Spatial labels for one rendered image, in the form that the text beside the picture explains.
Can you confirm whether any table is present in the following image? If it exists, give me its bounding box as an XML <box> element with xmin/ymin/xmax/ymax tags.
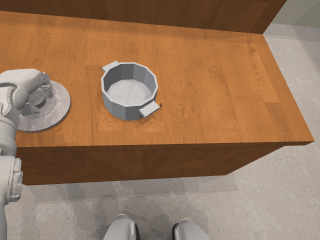
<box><xmin>0</xmin><ymin>0</ymin><xmax>315</xmax><ymax>186</ymax></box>

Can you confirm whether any lid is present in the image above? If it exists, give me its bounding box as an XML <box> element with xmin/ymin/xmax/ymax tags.
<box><xmin>17</xmin><ymin>80</ymin><xmax>71</xmax><ymax>133</ymax></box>

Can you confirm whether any left robot thigh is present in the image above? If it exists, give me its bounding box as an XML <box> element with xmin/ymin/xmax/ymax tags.
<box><xmin>103</xmin><ymin>218</ymin><xmax>136</xmax><ymax>240</ymax></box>

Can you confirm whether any left robot hand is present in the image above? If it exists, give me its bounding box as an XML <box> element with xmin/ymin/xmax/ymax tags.
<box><xmin>0</xmin><ymin>68</ymin><xmax>53</xmax><ymax>116</ymax></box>

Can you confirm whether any knob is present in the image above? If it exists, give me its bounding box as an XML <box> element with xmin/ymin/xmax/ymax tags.
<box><xmin>29</xmin><ymin>90</ymin><xmax>47</xmax><ymax>109</ymax></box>

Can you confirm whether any pot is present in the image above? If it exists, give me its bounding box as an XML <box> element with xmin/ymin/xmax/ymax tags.
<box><xmin>101</xmin><ymin>60</ymin><xmax>160</xmax><ymax>121</ymax></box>

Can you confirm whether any robot left shin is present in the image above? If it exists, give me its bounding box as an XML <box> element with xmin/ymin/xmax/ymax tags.
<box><xmin>116</xmin><ymin>214</ymin><xmax>130</xmax><ymax>220</ymax></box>

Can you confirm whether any robot left forearm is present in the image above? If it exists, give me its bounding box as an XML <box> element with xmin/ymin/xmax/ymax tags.
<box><xmin>0</xmin><ymin>80</ymin><xmax>29</xmax><ymax>158</ymax></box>

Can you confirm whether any left robot upper arm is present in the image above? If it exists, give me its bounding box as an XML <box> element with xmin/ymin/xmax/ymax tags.
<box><xmin>0</xmin><ymin>155</ymin><xmax>23</xmax><ymax>240</ymax></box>

